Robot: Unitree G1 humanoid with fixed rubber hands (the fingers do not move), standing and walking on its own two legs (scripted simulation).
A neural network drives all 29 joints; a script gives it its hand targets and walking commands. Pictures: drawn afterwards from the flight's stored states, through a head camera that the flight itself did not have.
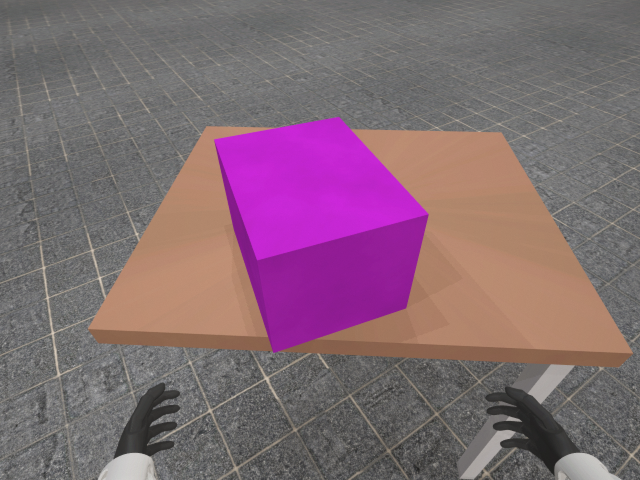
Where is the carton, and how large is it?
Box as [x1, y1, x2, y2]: [214, 117, 428, 352]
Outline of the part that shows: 339,117 214,139 234,231 273,352 405,308 428,214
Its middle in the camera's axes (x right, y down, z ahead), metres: -0.02 -0.02 +0.62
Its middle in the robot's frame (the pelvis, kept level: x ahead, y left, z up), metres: +0.49 +0.02 +0.07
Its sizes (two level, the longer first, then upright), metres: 0.294 0.223 0.198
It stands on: a table, 0.74 m high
